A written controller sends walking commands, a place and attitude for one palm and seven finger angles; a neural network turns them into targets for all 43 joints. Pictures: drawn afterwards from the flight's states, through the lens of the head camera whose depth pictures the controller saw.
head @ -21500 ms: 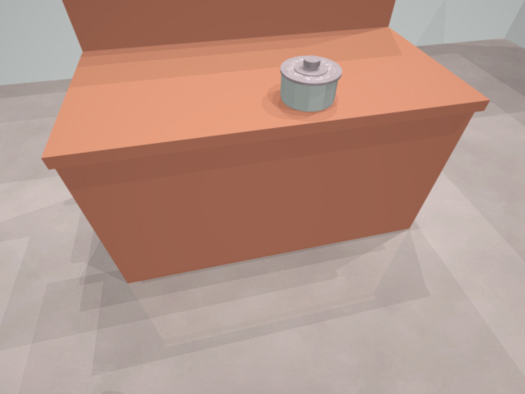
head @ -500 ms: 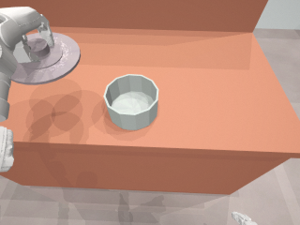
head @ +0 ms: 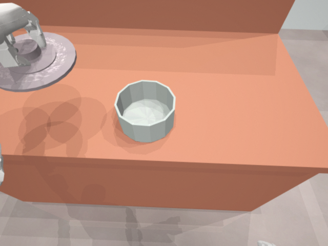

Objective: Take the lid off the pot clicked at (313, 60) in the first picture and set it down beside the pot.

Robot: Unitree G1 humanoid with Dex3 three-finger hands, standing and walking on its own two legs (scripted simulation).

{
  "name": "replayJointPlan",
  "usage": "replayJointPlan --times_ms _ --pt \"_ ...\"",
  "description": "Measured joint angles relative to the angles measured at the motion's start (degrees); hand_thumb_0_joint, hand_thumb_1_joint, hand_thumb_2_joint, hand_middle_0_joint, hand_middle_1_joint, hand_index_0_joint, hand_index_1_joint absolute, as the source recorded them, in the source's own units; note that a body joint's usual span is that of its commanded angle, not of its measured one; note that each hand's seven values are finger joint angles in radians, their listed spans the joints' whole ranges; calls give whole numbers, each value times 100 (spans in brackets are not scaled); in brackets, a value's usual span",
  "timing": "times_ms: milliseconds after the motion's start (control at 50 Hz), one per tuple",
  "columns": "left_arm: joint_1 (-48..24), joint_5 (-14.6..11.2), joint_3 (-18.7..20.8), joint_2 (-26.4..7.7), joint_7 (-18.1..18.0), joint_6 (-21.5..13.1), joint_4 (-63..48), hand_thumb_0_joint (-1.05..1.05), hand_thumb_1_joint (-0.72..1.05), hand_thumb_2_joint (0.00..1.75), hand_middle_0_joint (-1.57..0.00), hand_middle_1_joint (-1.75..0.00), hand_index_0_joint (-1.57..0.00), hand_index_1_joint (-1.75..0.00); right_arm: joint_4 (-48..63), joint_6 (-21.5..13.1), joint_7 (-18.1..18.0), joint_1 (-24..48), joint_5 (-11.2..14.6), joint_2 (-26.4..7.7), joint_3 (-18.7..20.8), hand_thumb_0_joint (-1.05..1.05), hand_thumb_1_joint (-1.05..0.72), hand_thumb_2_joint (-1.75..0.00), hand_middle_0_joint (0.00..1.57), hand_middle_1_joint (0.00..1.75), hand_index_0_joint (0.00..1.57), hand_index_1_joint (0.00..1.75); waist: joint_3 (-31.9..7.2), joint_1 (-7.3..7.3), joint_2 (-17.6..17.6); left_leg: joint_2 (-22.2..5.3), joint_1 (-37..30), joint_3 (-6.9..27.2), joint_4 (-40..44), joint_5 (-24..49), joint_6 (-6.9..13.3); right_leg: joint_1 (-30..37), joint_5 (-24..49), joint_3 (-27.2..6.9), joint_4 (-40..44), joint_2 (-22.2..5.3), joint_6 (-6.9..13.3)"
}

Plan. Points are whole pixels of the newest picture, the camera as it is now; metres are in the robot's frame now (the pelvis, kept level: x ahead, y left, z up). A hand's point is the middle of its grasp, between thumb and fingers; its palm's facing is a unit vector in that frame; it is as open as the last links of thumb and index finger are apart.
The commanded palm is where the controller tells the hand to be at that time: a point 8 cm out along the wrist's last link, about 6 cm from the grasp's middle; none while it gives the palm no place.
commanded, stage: lower the lid onto the table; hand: left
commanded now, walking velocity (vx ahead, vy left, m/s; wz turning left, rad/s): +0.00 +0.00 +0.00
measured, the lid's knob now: (26, 49) +0.48 +0.32 +0.21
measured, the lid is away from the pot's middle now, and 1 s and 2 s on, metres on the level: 0.24 0.24 0.24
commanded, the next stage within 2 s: none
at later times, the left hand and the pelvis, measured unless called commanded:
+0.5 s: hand (33, 64) +0.46 +0.31 +0.18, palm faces -0.34 -0.07 -0.94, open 8.3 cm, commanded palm +0.47 +0.30 +0.25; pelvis +0.00 +0.00 +0.00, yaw -1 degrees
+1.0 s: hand (39, 76) +0.46 +0.31 +0.15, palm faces -0.37 -0.10 -0.92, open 8.3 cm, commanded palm +0.47 +0.31 +0.22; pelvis +0.01 +0.00 +0.00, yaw -1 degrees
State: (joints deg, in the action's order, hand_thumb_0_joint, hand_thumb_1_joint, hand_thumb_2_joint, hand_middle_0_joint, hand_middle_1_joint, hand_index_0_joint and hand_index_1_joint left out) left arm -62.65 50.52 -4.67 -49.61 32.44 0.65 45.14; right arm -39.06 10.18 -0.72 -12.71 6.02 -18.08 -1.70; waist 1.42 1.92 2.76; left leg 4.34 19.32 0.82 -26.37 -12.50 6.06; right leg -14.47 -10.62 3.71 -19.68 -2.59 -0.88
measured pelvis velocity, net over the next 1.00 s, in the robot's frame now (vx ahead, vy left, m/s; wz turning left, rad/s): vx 0.01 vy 0.00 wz -0.02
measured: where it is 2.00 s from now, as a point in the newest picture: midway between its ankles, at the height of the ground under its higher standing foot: outside the picture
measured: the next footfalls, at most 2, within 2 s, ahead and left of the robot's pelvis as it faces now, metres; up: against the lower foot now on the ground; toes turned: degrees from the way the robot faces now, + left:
none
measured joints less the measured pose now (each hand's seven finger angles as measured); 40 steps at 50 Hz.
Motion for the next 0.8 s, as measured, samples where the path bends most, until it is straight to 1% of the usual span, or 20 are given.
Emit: replayJointPlan --times_ms 40,80,120,180,260,320,380,420,460,520,660,720,800 --pt "-145 -48 -81 47 6 79 324 -4 13 90 -80 -98 -62 -88 -13 5 10 76 41 11 -28 1 -90 -90 20 30 20 30 -15 9 -11 1 16 -20 -24 -13 8 -27 -12 -21 -33 -5 -44" --pt "-255 19 -249 105 29 176 528 -5 13 90 -80 -98 -62 -88 -5 -5 19 126 52 37 -36 1 -90 -90 20 30 20 30 -9 15 -29 -1 36 -32 -44 -18 8 -57 -22 -33 -70 -4 -46" --pt "-256 111 -339 160 31 182 553 -5 13 90 -80 -98 -62 -88 15 -32 21 155 45 61 -42 0 -90 -90 20 30 20 30 13 27 -40 -6 55 -33 -63 -19 5 -76 -24 -35 -88 2 -23" --pt "-79 198 -258 185 2 43 299 -5 13 90 -80 -98 -62 -88 69 -84 3 148 0 87 -53 0 -90 -90 20 30 20 30 43 59 -49 -10 49 -35 -61 -18 0 -72 -19 -40 -87 8 19" --pt "0 89 -49 199 -71 -167 350 -5 13 90 -80 -98 -62 -88 80 -135 -23 89 -16 98 -76 0 -90 -90 20 30 20 30 -14 101 -50 -12 45 -49 -76 -47 10 -67 -31 -57 -85 9 -8" --pt "-157 61 -85 169 -80 -128 735 -5 13 90 -80 -98 -62 -88 61 -117 -8 55 18 106 -81 0 -90 -90 20 30 20 30 -36 124 -78 -22 62 -77 -112 -85 13 -94 -56 -87 -120 16 -53" --pt "-182 205 -232 167 -83 -60 740 -5 13 90 -80 -98 -62 -88 55 -105 21 -22 4 95 -35 0 -90 -90 20 30 20 30 -19 125 -77 -23 103 -65 -130 -90 3 -132 -69 -76 -144 20 -2" --pt "-95 238 -181 167 -120 -124 664 -5 14 90 -80 -98 -61 -88 49 -105 24 -70 -10 73 -23 0 -90 -90 20 30 20 30 -9 126 -57 -23 134 -57 -144 -94 5 -154 -67 -70 -142 22 13" --pt "23 207 -93 140 -135 -196 596 -5 14 90 -80 -99 -61 -88 42 -91 23 -100 -24 59 -17 0 -90 -90 20 30 20 30 -8 134 -47 -26 154 -67 -152 -103 12 -172 -64 -81 -138 24 -12" --pt "73 132 -133 168 -105 -207 570 -5 14 90 -80 -99 -61 -88 6 -74 17 -147 -21 58 12 0 -90 -90 20 30 20 30 -7 131 -49 -22 167 -59 -158 -112 16 -178 -71 -74 -134 21 -31" --pt "233 127 -28 217 -177 -352 417 -5 14 90 -80 -98 -62 -88 5 -75 36 -160 -47 66 36 0 -90 -90 20 30 20 30 -40 161 -74 -29 193 -58 -171 -129 7 -211 -83 -83 -155 32 4" --pt "245 125 -4 249 -258 -380 497 -5 14 90 -80 -99 -61 -88 34 -83 48 -149 -40 64 40 0 -90 -90 20 30 20 30 -64 172 -65 -30 216 -58 -188 -138 6 -234 -98 -89 -173 35 14" --pt "249 143 54 253 -306 -391 748 -5 14 90 -80 -99 -61 -88 62 -71 54 -90 -27 75 10 0 -90 -90 20 30 20 30 -75 179 -69 -47 253 -90 -227 -160 9 -279 -103 -125 -203 46 -50"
